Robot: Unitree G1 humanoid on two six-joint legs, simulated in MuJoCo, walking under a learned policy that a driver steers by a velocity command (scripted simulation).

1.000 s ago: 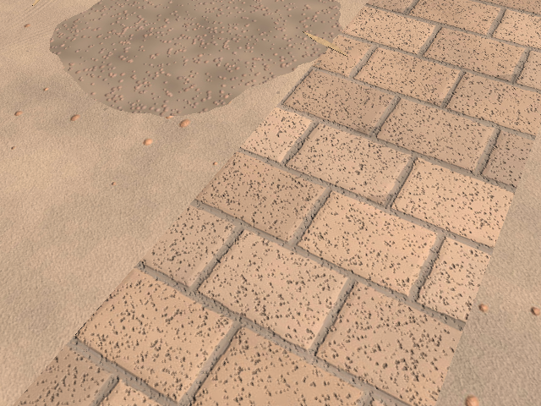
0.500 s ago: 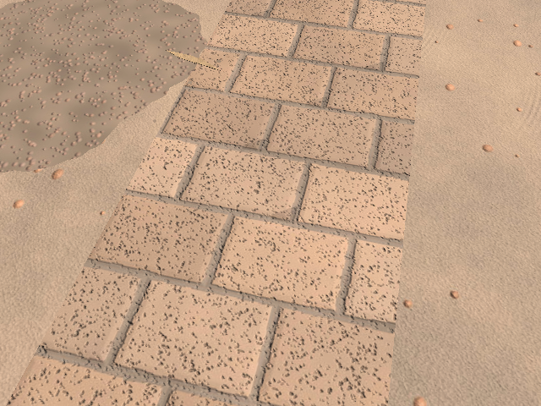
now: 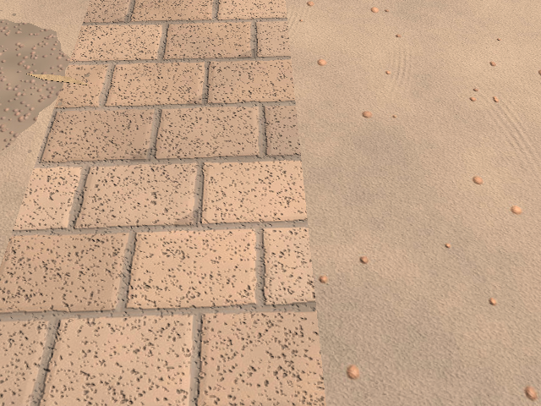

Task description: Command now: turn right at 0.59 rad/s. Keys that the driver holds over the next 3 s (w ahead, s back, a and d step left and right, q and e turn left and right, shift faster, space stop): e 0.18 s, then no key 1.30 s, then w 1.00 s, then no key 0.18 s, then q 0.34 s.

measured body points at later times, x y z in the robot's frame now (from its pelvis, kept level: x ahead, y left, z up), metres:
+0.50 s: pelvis -0.02 +0.01 +0.00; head +0.00 -0.01 +0.44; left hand +0.17 +0.23 -0.11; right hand +0.02 -0.28 -0.13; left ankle +0.01 +0.12 -0.74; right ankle -0.06 -0.09 -0.74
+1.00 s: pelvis -0.03 +0.02 +0.01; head -0.03 +0.02 +0.46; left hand +0.09 +0.26 -0.14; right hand -0.04 -0.24 -0.13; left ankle -0.01 +0.13 -0.74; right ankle -0.06 -0.09 -0.74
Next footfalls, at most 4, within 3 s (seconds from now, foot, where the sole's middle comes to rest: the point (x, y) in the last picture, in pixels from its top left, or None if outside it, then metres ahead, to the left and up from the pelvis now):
0.06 left None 0.04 0.11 -0.78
0.46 right None -0.02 -0.09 -0.78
0.74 left None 0.03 0.12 -0.78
2.18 left None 0.38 0.00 -0.78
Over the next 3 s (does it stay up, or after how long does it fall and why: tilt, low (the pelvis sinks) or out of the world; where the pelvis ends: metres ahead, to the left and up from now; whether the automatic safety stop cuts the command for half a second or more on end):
stays up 0.52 -0.11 0.00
